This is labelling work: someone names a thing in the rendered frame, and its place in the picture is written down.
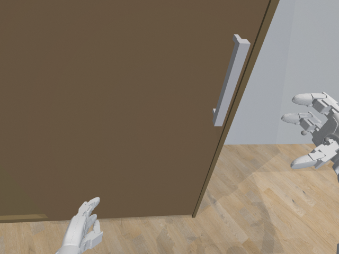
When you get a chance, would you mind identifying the left robot hand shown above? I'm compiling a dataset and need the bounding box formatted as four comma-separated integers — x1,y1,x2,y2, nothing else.
61,197,103,253

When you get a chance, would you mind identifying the handle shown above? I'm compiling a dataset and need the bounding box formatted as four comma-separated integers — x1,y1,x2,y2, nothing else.
212,34,251,126

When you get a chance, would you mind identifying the right robot hand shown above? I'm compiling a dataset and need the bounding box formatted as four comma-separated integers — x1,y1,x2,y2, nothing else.
281,92,339,169

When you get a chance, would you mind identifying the wardrobe door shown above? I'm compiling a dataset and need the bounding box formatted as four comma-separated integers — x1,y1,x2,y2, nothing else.
0,0,269,221
0,164,44,215

